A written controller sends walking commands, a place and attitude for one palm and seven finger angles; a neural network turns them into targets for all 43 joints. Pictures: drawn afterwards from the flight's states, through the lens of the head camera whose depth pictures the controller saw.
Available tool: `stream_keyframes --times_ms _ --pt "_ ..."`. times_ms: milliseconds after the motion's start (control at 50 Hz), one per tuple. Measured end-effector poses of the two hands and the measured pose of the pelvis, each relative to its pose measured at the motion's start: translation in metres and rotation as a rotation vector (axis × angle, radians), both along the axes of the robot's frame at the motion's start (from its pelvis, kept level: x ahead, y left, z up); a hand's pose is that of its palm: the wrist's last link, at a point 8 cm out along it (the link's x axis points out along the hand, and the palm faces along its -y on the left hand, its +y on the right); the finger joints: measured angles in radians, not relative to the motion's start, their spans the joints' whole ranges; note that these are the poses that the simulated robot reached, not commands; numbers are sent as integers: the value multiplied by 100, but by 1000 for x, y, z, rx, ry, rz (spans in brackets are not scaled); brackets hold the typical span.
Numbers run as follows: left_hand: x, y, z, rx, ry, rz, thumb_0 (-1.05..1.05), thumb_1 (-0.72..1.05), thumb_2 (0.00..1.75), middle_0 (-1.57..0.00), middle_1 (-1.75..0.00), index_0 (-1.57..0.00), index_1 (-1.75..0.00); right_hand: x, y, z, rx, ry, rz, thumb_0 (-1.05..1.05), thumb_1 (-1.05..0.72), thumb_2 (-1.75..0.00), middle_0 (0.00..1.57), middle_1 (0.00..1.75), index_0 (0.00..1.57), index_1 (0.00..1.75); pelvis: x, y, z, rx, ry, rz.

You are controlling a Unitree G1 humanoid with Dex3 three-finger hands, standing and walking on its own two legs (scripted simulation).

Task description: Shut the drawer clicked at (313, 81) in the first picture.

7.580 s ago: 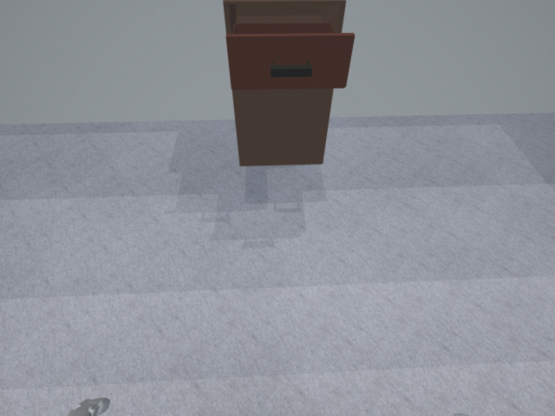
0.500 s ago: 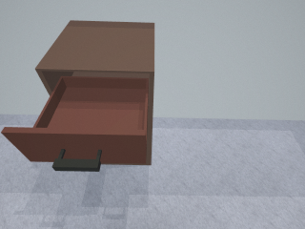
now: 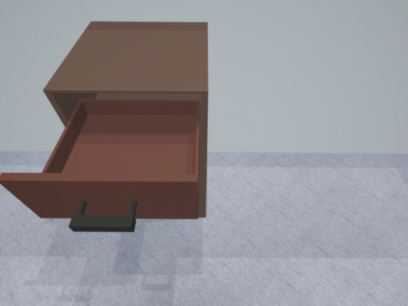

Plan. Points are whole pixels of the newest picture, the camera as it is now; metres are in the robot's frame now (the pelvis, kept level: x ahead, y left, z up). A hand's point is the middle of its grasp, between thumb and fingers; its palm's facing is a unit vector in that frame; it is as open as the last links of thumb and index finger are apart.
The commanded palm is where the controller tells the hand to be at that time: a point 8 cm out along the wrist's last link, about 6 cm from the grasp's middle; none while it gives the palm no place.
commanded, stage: look again from close up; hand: left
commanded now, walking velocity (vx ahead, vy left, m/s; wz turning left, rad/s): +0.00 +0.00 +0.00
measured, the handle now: (106, 214) +0.31 +0.25 -0.05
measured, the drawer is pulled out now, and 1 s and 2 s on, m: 0.29 0.29 0.29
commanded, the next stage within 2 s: raise the hand and make a fist in 0.36 s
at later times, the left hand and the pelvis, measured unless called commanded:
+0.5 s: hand out of the picture +0.01 +0.21 -0.16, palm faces +0.05 -0.98 -0.21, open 7.4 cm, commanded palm +0.08 +0.26 -0.06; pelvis -0.01 +0.03 +0.00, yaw -1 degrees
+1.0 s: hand out of the picture +0.11 +0.20 -0.03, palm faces +0.13 -0.99 -0.05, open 5.3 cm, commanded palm +0.10 +0.25 -0.02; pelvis -0.07 +0.00 -0.09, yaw +2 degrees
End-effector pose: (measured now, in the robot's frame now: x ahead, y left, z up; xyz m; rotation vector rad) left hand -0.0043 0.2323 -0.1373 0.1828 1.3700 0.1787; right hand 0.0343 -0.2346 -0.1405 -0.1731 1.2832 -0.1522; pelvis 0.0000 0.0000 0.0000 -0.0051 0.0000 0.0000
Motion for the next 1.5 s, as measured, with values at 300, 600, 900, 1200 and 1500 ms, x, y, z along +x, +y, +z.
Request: stream_keyframes --times_ms 300,600,900,1200,1500 --pt "33 24 1 3 -111 -45 0 91 90 -20 -30 -20 -30 10 18 6 3 -51 14 0 -91 -90 20 30 20 30 -8 17 0 2 -31 -13" --pt "90 31 93 32 -721 53 1 91 90 -23 -33 -23 -33 9 26 26 -36 -324 8 1 -91 -90 20 30 21 30 -25 29 -3 18 10 5" --pt "87 16 91 -124 -1293 -98 1 90 90 -48 -60 -47 -59 112 10 28 -71 -796 174 1 -91 -90 20 30 20 30 -74 7 -84 -27 182 13" --pt "123 14 128 -128 -1272 -173 1 90 90 -77 -92 -77 -92 65 13 -4 -12 -608 67 1 -90 -90 20 30 21 31 -60 -4 -70 -39 171 14" --pt "106 19 149 -100 -1308 -162 1 90 90 -107 -124 -107 -124 89 -5 14 -84 -632 65 1 -90 -90 20 30 20 30 -42 9 -60 -30 181 15"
